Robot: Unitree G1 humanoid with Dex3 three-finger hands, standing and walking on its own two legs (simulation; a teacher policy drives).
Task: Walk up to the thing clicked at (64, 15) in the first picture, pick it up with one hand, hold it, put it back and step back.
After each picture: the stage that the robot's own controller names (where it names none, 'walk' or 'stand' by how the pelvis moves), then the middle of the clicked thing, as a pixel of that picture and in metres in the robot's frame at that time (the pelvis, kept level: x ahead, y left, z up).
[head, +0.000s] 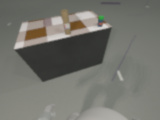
stand; (66, 23) +0.89 +0.31 +0.11
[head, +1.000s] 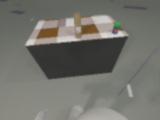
walk; (77, 26) +0.84 +0.22 +0.11
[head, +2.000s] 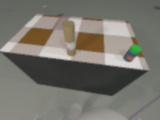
walk; (70, 41) +0.48 +0.22 +0.14
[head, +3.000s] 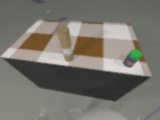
stand; (66, 46) +0.45 +0.20 +0.14
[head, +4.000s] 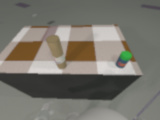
stand; (58, 54) +0.40 +0.23 +0.12
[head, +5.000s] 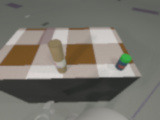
stand; (59, 59) +0.36 +0.23 +0.11
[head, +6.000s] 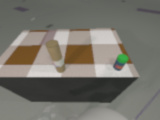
stand; (57, 58) +0.37 +0.25 +0.11
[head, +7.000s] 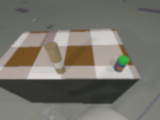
stand; (57, 60) +0.36 +0.25 +0.11
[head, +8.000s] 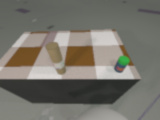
stand; (57, 60) +0.36 +0.25 +0.11
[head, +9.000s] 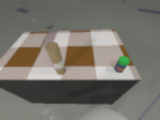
stand; (57, 60) +0.36 +0.25 +0.11
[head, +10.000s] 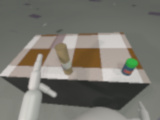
rise first; (65, 61) +0.36 +0.23 +0.11
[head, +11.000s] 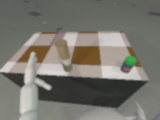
go down; (65, 57) +0.39 +0.22 +0.12
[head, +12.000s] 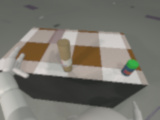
go down; (66, 57) +0.38 +0.21 +0.12
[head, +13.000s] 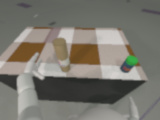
close in; (63, 57) +0.38 +0.20 +0.12
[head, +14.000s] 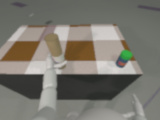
close; (57, 54) +0.39 +0.23 +0.14
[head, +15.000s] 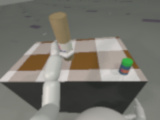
lift; (64, 41) +0.34 +0.16 +0.32
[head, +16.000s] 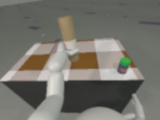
lift; (69, 41) +0.38 +0.15 +0.30
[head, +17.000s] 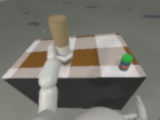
hold; (62, 44) +0.32 +0.16 +0.31
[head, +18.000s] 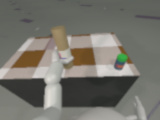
hold; (63, 49) +0.37 +0.18 +0.23
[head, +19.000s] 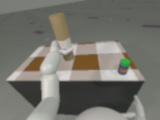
hold; (63, 40) +0.34 +0.17 +0.34
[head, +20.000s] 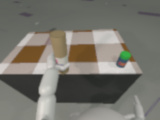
crouch; (61, 55) +0.33 +0.19 +0.21
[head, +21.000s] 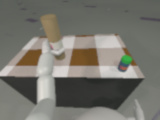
lower; (55, 40) +0.37 +0.23 +0.29
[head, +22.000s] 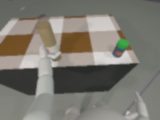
lower; (51, 44) +0.44 +0.24 +0.16
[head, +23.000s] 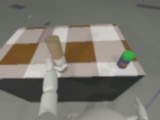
lower; (58, 56) +0.37 +0.22 +0.15
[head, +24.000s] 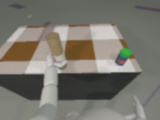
lower; (58, 53) +0.39 +0.22 +0.15
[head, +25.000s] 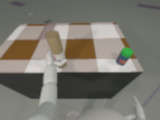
lower; (57, 52) +0.40 +0.23 +0.15
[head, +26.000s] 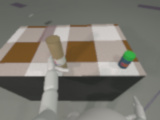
open; (58, 56) +0.37 +0.22 +0.14
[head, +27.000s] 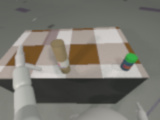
sink last; (62, 59) +0.36 +0.21 +0.13
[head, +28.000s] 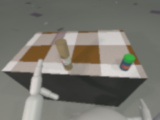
stand; (65, 56) +0.40 +0.23 +0.12
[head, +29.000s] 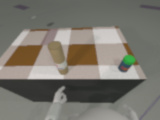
stand; (60, 60) +0.35 +0.22 +0.12
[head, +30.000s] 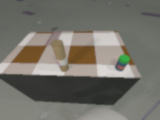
stand; (61, 57) +0.39 +0.24 +0.11
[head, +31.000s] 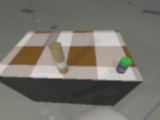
stand; (60, 60) +0.37 +0.23 +0.11
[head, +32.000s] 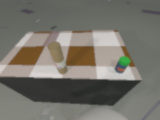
stand; (59, 60) +0.37 +0.24 +0.11
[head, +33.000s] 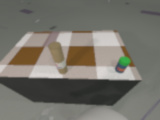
stand; (59, 60) +0.37 +0.24 +0.11
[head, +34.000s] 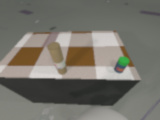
stand; (58, 60) +0.37 +0.24 +0.11
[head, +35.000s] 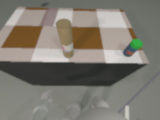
walk; (66, 42) +0.45 +0.17 +0.13
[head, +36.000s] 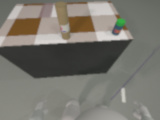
walk; (63, 23) +0.61 +0.26 +0.13
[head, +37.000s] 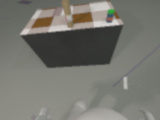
walk; (68, 15) +0.90 +0.31 +0.13
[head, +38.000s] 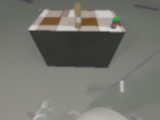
stand; (77, 17) +0.97 +0.21 +0.12
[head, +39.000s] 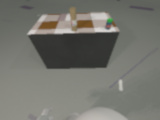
stand; (73, 20) +0.99 +0.24 +0.11
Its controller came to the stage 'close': yes
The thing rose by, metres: 0.27
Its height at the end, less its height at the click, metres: +0.00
